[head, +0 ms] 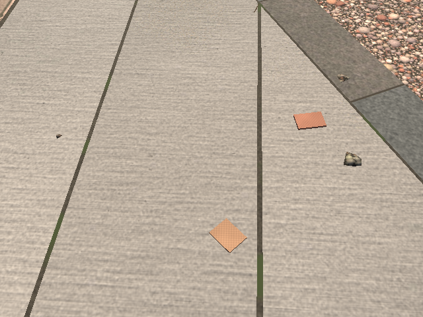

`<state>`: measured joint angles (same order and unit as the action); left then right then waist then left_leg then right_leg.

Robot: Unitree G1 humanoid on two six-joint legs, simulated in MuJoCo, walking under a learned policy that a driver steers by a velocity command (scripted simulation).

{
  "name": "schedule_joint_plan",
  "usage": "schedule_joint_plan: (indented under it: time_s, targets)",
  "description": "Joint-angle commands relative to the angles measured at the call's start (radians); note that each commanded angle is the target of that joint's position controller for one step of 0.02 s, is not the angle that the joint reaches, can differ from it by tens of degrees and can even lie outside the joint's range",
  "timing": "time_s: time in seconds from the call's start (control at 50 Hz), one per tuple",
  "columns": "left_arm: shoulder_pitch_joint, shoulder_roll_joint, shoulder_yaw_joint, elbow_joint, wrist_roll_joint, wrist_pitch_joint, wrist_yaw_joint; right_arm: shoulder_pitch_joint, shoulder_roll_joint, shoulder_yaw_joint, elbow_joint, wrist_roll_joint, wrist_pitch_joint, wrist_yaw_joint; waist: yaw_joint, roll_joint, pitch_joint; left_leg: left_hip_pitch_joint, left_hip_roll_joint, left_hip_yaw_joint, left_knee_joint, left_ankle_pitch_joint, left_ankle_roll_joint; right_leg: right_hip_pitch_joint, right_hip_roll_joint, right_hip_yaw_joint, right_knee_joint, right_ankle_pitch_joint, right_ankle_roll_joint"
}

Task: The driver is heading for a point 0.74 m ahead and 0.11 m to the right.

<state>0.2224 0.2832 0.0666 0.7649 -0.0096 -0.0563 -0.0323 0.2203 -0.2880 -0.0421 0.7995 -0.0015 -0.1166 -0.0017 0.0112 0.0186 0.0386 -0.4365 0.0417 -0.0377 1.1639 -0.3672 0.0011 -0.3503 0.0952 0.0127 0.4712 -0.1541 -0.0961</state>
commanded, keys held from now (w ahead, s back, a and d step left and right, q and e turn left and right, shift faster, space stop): w+e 0.74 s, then w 0.08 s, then w+q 0.16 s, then no key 0.02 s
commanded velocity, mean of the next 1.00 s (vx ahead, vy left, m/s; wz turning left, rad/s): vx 0.50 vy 0.00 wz -0.48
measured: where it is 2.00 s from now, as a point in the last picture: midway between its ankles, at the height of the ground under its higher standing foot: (299, 240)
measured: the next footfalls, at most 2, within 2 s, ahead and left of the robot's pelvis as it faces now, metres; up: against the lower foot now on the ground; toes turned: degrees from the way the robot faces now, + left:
left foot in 0.34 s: +0.38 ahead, +0.12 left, +0.00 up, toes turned -16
right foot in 0.84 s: +0.53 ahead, -0.24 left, +0.00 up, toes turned -32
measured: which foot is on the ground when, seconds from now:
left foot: up 0.00-0.32, down 0.34-0.84, up 0.86-1.00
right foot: down 0.00-0.34, up 0.36-0.82, down 0.84-1.00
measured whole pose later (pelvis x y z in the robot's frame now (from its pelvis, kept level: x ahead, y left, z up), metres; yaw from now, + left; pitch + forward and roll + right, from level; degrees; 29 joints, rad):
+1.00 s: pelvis +0.50 -0.13 +0.00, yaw -29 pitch +1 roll +0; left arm 0.21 0.26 0.05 0.66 0.00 -0.05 -0.03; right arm 0.26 -0.31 -0.05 0.83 0.03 -0.07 0.01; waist -0.01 0.03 0.05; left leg -0.46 0.10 -0.02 1.19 -0.36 0.01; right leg -0.32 0.04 -0.07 0.49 -0.20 -0.07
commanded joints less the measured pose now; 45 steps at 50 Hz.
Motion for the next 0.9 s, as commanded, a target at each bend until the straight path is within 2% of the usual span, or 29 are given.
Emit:
schedule_joint_plan:
  time_s: [0.02,0.08,0.14,0.18,0.22,0.28,0.3,0.32,0.34,0.36,0.38,0.4,0.42,0.44,0.46,0.5,0.54,0.58,0.66,0.7,0.76,0.8,0.82,0.84,0.86,0.88,0.9]
  targets:
    - [0.0,0.117,0.029,-0.083,0.004,-0.013,0.015,-0.003,-0.113,-0.035,-0.093,-0.014,-0.008,-0.006,-0.024,-0.061,-0.102,-0.188,0.064,-0.047,-0.083,0.056,-0.021,0.211,-0.269,0.368,-0.242,0.207,-0.21]
    - [0.039,0.155,0.041,-0.078,-0.005,-0.014,0.035,-0.071,-0.079,-0.025,-0.123,-0.019,0.01,-0.011,-0.012,-0.062,-0.061,-0.19,0.046,-0.02,-0.257,0.184,-0.06,0.124,-0.233,0.29,-0.263,0.254,-0.195]
    - [0.081,0.161,0.045,-0.068,-0.013,-0.005,0.046,-0.182,-0.05,-0.014,-0.155,-0.014,0.006,-0.004,0.031,-0.081,-0.047,-0.12,0.001,-0.015,-0.485,0.388,-0.068,0.08,-0.176,0.24,-0.243,0.191,-0.141]
    - [0.118,0.163,0.046,-0.059,-0.015,0.001,0.049,-0.241,-0.051,-0.012,-0.174,-0.003,0.001,0.003,0.057,-0.092,-0.046,-0.077,-0.028,-0.014,-0.573,0.453,-0.068,0.084,-0.179,0.264,-0.229,0.138,-0.125]
    - [0.148,0.159,0.046,-0.05,-0.02,0.007,0.05,-0.277,-0.067,-0.017,-0.192,0.005,-0.005,0.011,0.067,-0.097,-0.042,-0.07,-0.039,-0.033,-0.628,0.438,-0.059,0.134,-0.199,0.316,-0.188,0.104,-0.119]
    - [0.15,0.156,0.048,-0.052,-0.016,0.018,0.055,-0.264,-0.103,-0.033,-0.198,0.009,-0.019,0.02,0.045,-0.122,-0.048,-0.024,-0.048,-0.052,-0.691,0.334,-0.026,0.218,-0.229,0.406,-0.101,0.092,-0.1]
    - [0.137,0.153,0.048,-0.057,-0.015,0.021,0.055,-0.219,-0.113,-0.04,-0.189,0.009,-0.024,0.019,0.018,-0.138,-0.058,0.036,-0.05,-0.041,-0.714,0.307,-0.007,0.221,-0.225,0.42,-0.064,0.118,-0.089]
    - [0.12,0.131,0.041,-0.067,-0.012,0.022,0.053,-0.132,-0.133,-0.054,-0.169,0.005,-0.028,0.014,-0.03,-0.134,-0.102,0.173,-0.041,-0.031,-0.757,0.313,0.024,0.199,-0.184,0.402,0.018,0.165,-0.063]
    - [0.105,0.08,0.022,-0.087,-0.002,0.018,0.048,0.005,-0.177,-0.069,-0.156,-0.013,-0.032,0.005,-0.096,-0.08,-0.223,0.417,0.086,-0.136,-0.724,0.292,0.086,0.102,-0.133,0.339,0.238,0.115,-0.027]
    - [0.225,0.019,0.002,-0.109,-0.02,0.009,0.049,0.135,-0.262,-0.094,-0.132,-0.028,-0.018,-0.001,-0.081,0.171,-0.381,0.796,0.315,-0.515,-0.747,0.134,0.241,-0.231,0.011,0.186,0.572,-0.2,0.052]
    - [0.241,0.079,0.004,-0.113,-0.026,0.003,0.05,0.154,-0.206,-0.084,-0.119,-0.001,-0.008,0.006,-0.08,0.278,-0.374,0.816,0.395,-0.756,-0.83,-0.072,0.276,-0.407,-0.034,0.167,0.75,-0.438,0.068]
    - [0.171,0.155,0.025,-0.108,-0.028,0.007,0.049,0.103,-0.133,-0.064,-0.133,0.005,-0.002,0.004,-0.095,0.154,-0.229,0.692,0.356,-0.635,-0.855,-0.133,0.233,-0.461,-0.085,0.177,0.823,-0.358,0.077]
    - [0.102,0.16,0.029,-0.121,-0.019,0.014,0.049,0.055,-0.107,-0.054,-0.141,-0.002,0.008,0.001,-0.088,0.079,-0.14,0.568,0.311,-0.491,-0.865,-0.046,0.196,-0.448,-0.12,0.136,0.83,-0.282,0.084]
    - [0.061,0.148,0.031,-0.136,-0.01,0.016,0.045,0.016,-0.087,-0.046,-0.134,-0.006,0.012,0.002,-0.068,0.058,-0.066,0.452,0.269,-0.387,-0.895,0.059,0.185,-0.43,-0.146,0.125,0.787,-0.229,0.089]
    - [0.055,0.133,0.034,-0.142,-0.009,0.021,0.041,-0.007,-0.069,-0.039,-0.129,-0.012,0.011,0.001,-0.043,0.079,-0.039,0.378,0.236,-0.305,-0.923,0.128,0.171,-0.392,-0.176,0.121,0.751,-0.194,0.088]
    - [0.068,0.087,0.026,-0.147,-0.018,0.034,0.033,-0.02,-0.07,-0.042,-0.117,-0.008,0.005,0.005,-0.023,0.106,-0.023,0.301,0.207,-0.197,-0.972,0.205,0.174,-0.343,-0.197,0.092,0.712,-0.164,0.093]
    - [0.037,0.068,0.021,-0.167,-0.014,0.04,0.032,-0.014,-0.099,-0.052,-0.098,-0.006,-0.002,0.005,-0.021,0.085,-0.014,0.293,0.217,-0.127,-1.003,0.285,0.193,-0.366,-0.209,0.086,0.652,-0.115,0.106]
    - [0.004,0.062,0.017,-0.178,-0.009,0.039,0.028,-0.004,-0.123,-0.06,-0.081,-0.008,-0.002,0.003,-0.026,0.061,-0.018,0.322,0.224,-0.063,-1.01,0.362,0.201,-0.386,-0.218,0.085,0.571,-0.035,0.115]
    - [-0.105,0.044,0.006,-0.198,-0.011,0.024,0.004,0.01,-0.152,-0.066,-0.056,0.0,0.011,-0.002,-0.065,0.044,-0.001,0.354,0.196,0.081,-1.006,0.425,0.164,-0.335,-0.203,0.03,0.339,0.158,0.102]
    - [-0.166,0.039,0.002,-0.219,-0.013,0.021,-0.008,0.04,-0.171,-0.071,-0.04,0.008,0.02,-0.004,-0.087,0.04,0.016,0.388,0.208,0.115,-1.002,0.421,0.152,-0.316,-0.193,-0.002,0.259,0.172,0.088]
    - [-0.217,0.051,0.006,-0.251,-0.014,0.024,-0.021,0.076,-0.196,-0.08,-0.016,0.027,0.035,-0.002,-0.09,0.044,0.036,0.465,0.241,0.144,-0.961,0.502,0.135,-0.295,-0.171,-0.032,0.182,0.079,0.05]
    - [-0.173,0.078,0.021,-0.255,-0.005,0.027,-0.021,0.081,-0.223,-0.086,-0.007,0.039,0.046,-0.002,-0.042,0.067,-0.005,0.496,0.248,0.17,-0.845,0.809,0.123,-0.177,-0.111,-0.075,0.148,-0.031,0.007]
    - [-0.068,0.109,0.041,-0.229,-0.002,0.029,-0.017,0.073,-0.228,-0.085,-0.003,0.042,0.052,-0.004,0.027,0.064,-0.066,0.483,0.23,0.2,-0.705,0.945,0.106,-0.023,-0.069,-0.099,0.1,-0.021,-0.022]
    - [0.096,0.155,0.068,-0.179,-0.003,0.031,-0.005,0.092,-0.195,-0.069,0.005,0.036,0.052,-0.005,0.108,0.036,-0.152,0.364,0.195,0.228,-0.51,0.93,0.08,0.25,-0.041,-0.091,0.054,0.053,-0.054]
    - [0.251,0.247,0.091,-0.152,-0.003,0.038,0.017,0.114,-0.114,-0.034,-0.017,-0.007,0.046,-0.003,0.146,-0.137,-0.279,0.084,0.136,0.238,-0.166,0.443,0.037,0.58,-0.259,0.2,0.086,0.136,-0.118]
    - [0.216,0.299,0.082,-0.166,-0.003,0.026,0.014,0.218,-0.039,-0.002,-0.032,-0.002,0.024,0.014,0.051,-0.301,-0.439,-0.217,-0.029,0.084,0.128,-0.258,0.001,0.779,-0.488,0.705,-0.062,-0.067,-0.287]
    - [0.221,0.201,0.059,-0.17,0.002,0.015,0.006,0.095,-0.156,-0.033,-0.021,0.045,0.011,0.021,0.129,-0.129,-0.402,-0.295,0.004,-0.041,0.205,-0.218,0.013,0.713,-0.481,0.67,-0.13,-0.132,-0.243]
